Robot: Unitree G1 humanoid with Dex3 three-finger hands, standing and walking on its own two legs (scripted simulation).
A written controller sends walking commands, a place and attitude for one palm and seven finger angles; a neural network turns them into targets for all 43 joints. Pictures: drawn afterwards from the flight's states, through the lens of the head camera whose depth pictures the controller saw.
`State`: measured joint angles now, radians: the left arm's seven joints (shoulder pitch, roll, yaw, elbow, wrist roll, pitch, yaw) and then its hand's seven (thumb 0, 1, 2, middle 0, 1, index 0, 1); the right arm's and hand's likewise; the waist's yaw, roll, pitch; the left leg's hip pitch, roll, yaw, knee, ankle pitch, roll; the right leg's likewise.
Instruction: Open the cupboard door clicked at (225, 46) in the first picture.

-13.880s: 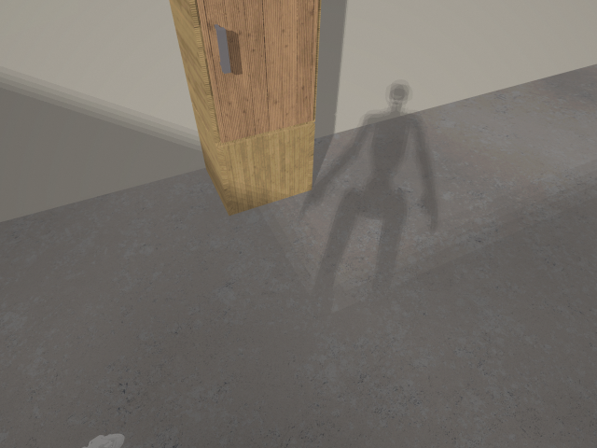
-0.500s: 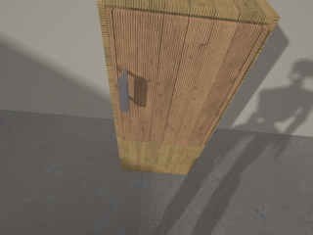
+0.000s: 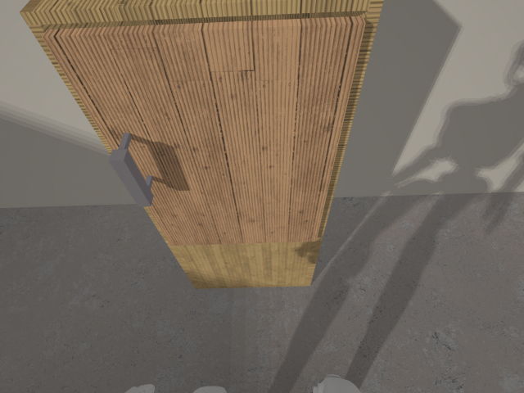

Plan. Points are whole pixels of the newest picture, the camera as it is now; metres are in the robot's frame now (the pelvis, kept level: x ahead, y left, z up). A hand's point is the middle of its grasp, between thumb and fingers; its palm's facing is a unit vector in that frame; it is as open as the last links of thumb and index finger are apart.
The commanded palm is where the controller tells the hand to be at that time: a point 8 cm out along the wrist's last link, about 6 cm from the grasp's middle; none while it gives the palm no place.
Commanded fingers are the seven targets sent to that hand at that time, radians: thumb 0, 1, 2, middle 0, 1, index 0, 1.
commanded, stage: come to a stop and stand still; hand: left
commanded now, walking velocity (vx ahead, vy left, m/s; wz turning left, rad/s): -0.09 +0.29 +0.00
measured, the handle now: (136, 170) +0.46 +0.25 +0.03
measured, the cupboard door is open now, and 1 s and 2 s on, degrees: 0 0 0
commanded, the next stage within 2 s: look again from close up in 1.02 s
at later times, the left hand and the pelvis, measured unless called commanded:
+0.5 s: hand out of the picture -0.03 +0.23 -0.16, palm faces +0.12 -0.97 -0.20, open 7.3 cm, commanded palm none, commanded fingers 0.00 0.90 0.90 -0.20 -0.30 -0.20 -0.30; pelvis -0.04 +0.04 +0.02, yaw +2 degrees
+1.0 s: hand out of the picture -0.08 +0.18 -0.16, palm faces +0.06 -0.99 -0.15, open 7.3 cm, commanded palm none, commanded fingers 0.00 0.90 0.90 -0.20 -0.30 -0.20 -0.30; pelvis -0.07 +0.03 +0.03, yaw +1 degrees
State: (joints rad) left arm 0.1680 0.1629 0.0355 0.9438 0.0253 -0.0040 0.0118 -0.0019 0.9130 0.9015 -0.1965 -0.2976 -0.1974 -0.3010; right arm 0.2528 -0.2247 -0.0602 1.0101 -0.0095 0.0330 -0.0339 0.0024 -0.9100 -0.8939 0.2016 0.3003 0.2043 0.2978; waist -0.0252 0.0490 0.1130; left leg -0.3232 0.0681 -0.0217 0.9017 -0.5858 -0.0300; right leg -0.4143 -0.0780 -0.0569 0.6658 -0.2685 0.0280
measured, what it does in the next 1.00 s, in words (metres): steps on the spot: left foot, then right foot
